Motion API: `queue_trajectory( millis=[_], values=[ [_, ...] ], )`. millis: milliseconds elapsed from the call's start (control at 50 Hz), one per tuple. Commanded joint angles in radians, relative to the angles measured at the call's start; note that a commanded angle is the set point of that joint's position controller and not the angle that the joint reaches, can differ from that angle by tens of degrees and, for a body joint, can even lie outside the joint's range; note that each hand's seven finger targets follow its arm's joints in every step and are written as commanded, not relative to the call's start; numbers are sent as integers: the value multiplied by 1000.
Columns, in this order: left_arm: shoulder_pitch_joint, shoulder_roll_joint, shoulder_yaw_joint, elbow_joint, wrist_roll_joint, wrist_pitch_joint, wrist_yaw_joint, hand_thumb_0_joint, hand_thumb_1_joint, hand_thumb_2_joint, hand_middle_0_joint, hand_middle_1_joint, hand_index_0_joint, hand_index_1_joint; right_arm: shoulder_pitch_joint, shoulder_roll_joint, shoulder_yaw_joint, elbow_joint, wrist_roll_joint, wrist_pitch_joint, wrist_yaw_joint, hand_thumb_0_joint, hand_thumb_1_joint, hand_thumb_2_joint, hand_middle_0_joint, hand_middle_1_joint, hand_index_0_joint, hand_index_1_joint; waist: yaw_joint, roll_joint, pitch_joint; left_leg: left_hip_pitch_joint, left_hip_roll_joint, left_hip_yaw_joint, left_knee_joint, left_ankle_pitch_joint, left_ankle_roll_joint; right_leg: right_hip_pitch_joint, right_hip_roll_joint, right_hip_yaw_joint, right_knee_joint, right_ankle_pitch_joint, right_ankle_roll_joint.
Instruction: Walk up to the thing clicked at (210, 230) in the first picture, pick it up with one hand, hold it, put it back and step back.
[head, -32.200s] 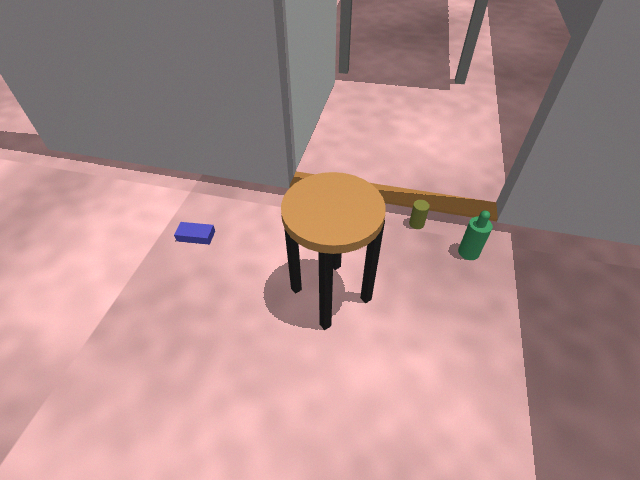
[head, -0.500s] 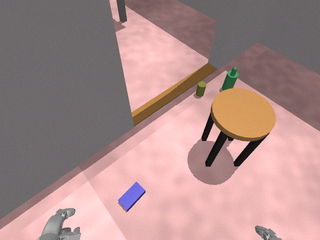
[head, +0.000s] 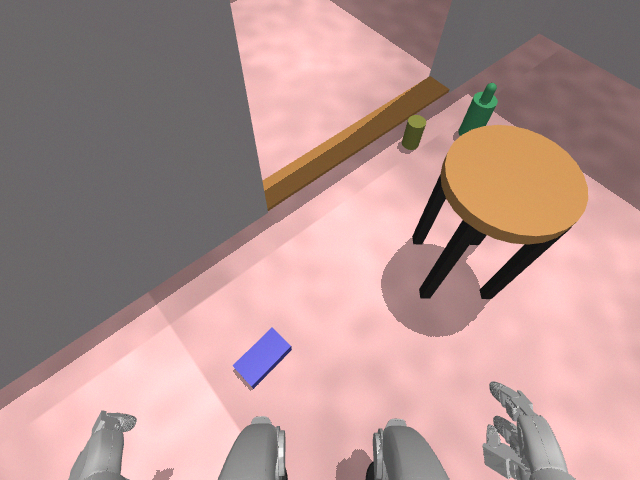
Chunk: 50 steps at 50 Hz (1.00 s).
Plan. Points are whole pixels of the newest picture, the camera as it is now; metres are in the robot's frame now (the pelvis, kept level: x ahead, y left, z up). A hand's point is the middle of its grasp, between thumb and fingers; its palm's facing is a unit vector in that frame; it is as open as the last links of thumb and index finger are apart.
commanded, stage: rise first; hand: left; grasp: from above
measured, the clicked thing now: (263, 357) +0.40 +0.17 -0.66
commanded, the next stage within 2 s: none
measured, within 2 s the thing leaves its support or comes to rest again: neither
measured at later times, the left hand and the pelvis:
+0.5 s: hand (190, 398) +0.26 +0.26 -0.36, palm faces -0.24 -0.26 -0.94, open 14.2 cm; pelvis -0.07 -0.02 -0.20, yaw -1 degrees
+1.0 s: hand (216, 381) +0.31 +0.24 -0.45, palm faces -0.27 -0.34 -0.90, open 14.1 cm; pelvis -0.09 +0.00 -0.30, yaw -4 degrees
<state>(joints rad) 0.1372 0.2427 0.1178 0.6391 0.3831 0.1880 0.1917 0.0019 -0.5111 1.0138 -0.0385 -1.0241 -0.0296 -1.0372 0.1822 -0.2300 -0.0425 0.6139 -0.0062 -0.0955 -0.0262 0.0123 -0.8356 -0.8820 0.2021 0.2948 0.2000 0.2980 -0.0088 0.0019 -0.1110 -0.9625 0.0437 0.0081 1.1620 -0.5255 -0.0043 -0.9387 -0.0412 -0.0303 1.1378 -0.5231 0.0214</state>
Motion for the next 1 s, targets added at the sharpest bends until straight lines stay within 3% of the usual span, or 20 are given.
queue_trajectory(
  millis=[0,20,60,80,120,180,220,300,340,360,400,460,520,540,580,600,700,780,940,980],
  values=[
    [-135,182,29,-62,71,16,62,0,-515,991,-16,-1040,-14,-1040,3,-150,-54,-88,3,-53,-29,0,-807,-876,199,300,199,300,-41,30,-251,92,-24,-19,-55,244,6,6,40,-6,-45,215,-44],
    [-158,173,19,1,97,16,71,0,-506,984,-16,-1044,-16,-1041,-7,-148,-51,-82,1,-56,-30,0,-803,-874,199,300,199,300,-44,16,-247,47,-25,-22,-18,233,7,-44,40,-9,-5,201,-45],
    [-248,198,39,69,147,4,110,0,-514,990,-20,-1032,-16,-1035,-23,-155,-51,-69,-5,-60,-28,0,-807,-875,200,300,200,300,-33,27,-278,-47,-28,-22,60,216,5,-141,37,-9,82,175,-50],
    [-266,179,30,82,165,-1,134,0,-505,987,-21,-1025,-15,-1029,-22,-155,-52,-64,-11,-63,-26,0,-801,-872,200,300,200,300,-20,27,-299,-86,-32,-18,93,199,0,-183,35,-11,117,159,-49],
    [-287,158,11,109,219,0,186,0,-520,1005,-32,-1010,-20,-1022,-28,-164,-50,-56,-14,-67,-21,0,-809,-874,200,300,200,300,-21,49,-366,-122,-36,-20,137,176,-6,-245,36,-12,175,140,-50],
    [-374,154,-13,125,271,13,271,0,-531,1001,-67,-1003,-54,-1017,-42,-172,-50,-24,-18,-70,-17,0,-842,-883,200,300,200,300,-18,93,-484,-137,-28,-39,204,220,-19,-343,37,-18,275,173,-54],
    [-455,137,-34,168,293,25,324,0,-561,1018,-72,-1007,-51,-1029,-42,-174,-46,9,-23,-75,-12,0,-853,-886,200,300,200,300,-33,97,-545,-161,-24,-53,260,269,-24,-412,40,-29,342,204,-55],
    [-602,208,-1,258,351,63,433,0,-582,1036,-85,-991,-61,-1016,-57,-184,-42,74,-44,-85,-3,0,-881,-893,201,300,201,300,-31,89,-651,-273,-24,-33,406,308,-17,-470,44,-31,436,268,-49],
    [-715,226,2,319,378,87,484,0,-578,1032,-86,-1010,-68,-1030,-53,-189,-37,90,-57,-89,6,0,-886,-895,201,300,201,300,-46,70,-693,-347,-24,-18,473,284,-10,-470,42,-25,476,291,-43],
    [-752,256,23,374,388,106,507,0,-570,1023,-84,-1018,-69,-1034,-52,-196,-34,103,-64,-91,12,0,-884,-894,201,300,201,300,-47,39,-709,-383,-23,-14,506,261,-6,-477,40,-25,493,283,-39],
    [-840,278,40,415,383,133,541,0,-567,1021,-85,-1035,-74,-1047,-55,-186,-29,111,-81,-99,27,0,-888,-895,201,300,201,300,-49,27,-748,-467,-26,5,567,215,6,-471,35,-5,504,266,-26],
    [-891,263,37,506,344,178,561,0,-572,1027,-82,-1040,-71,-1053,-74,-163,-28,129,-107,-117,55,0,-889,-897,201,300,201,300,-45,4,-742,-584,-30,10,608,102,8,-496,24,40,493,80,-20],
    [-984,299,54,551,309,199,554,0,-596,1057,-83,-1026,-61,-1050,-84,-155,-29,140,-126,-126,85,0,-888,-898,201,300,201,300,-57,3,-712,-641,-32,11,658,22,10,-564,29,57,492,-70,-21],
    [-1017,290,41,544,299,201,546,0,-611,1067,-83,-1029,-57,-1057,-94,-152,-27,140,-132,-129,96,0,-890,-899,201,300,201,300,-64,16,-705,-672,-33,13,675,1,10,-574,30,67,501,-111,-21],
    [-1071,291,27,578,300,204,531,0,-609,1065,-86,-1039,-62,-1065,-104,-159,-25,153,-134,-135,116,0,-891,-900,201,300,200,300,-90,17,-674,-727,-38,10,705,-52,15,-629,40,63,513,-191,-23],
    [-1084,314,42,601,304,204,526,0,-611,1067,-90,-1037,-65,-1065,-95,-161,-27,164,-132,-135,124,0,-892,-901,201,300,200,300,-86,23,-663,-737,-37,10,720,-73,15,-662,44,52,526,-205,-25],
    [-1207,315,50,650,286,183,513,0,-576,1035,-87,-1059,-78,-1070,-53,-196,-28,203,-129,-156,155,0,-894,-900,201,300,201,300,-148,76,-650,-736,-35,-19,727,-155,14,-784,49,-12,619,-217,-33],
    [-1282,321,67,706,268,170,501,0,-572,1031,-82,-1056,-74,-1065,-17,-221,-24,237,-125,-173,172,0,-891,-899,201,300,201,300,-172,148,-625,-702,-27,-43,727,-187,4,-894,42,-45,691,-184,-40],
    [-1369,331,102,873,345,182,555,0,-570,1026,-80,-1049,-73,-1058,45,-271,-23,285,-125,-189,216,0,-892,-900,200,300,200,300,-197,245,-575,-676,-15,-80,743,-174,-13,-1049,33,-97,816,-77,-51],
    [-1379,314,118,892,324,181,573,0,-565,1021,-79,-1051,-72,-1059,60,-263,-22,287,-134,-192,228,0,-892,-900,200,300,200,300,-208,228,-574,-706,-17,-65,775,-152,-10,-1039,37,-93,815,-68,-49]
  ],
)
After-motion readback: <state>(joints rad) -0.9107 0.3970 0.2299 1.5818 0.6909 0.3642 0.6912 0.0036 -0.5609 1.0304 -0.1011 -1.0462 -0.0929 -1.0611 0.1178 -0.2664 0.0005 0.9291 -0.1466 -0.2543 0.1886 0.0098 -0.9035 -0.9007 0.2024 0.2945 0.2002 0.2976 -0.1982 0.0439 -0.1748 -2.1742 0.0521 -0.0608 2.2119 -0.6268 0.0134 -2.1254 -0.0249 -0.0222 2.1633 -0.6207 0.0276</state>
